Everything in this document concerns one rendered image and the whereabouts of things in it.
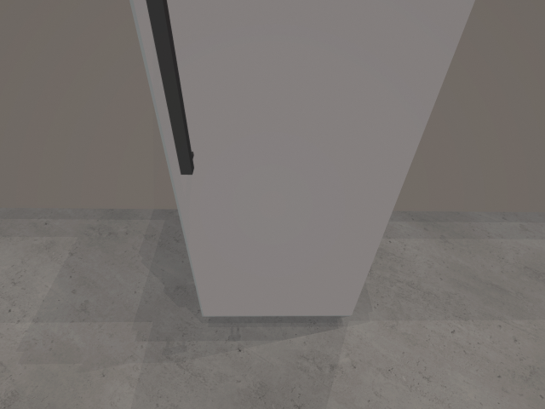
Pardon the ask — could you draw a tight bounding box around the fridge door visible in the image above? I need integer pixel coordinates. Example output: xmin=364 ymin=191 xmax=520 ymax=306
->
xmin=133 ymin=0 xmax=475 ymax=316

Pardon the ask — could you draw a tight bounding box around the handle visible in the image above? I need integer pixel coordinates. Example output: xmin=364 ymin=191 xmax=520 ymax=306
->
xmin=146 ymin=0 xmax=194 ymax=175

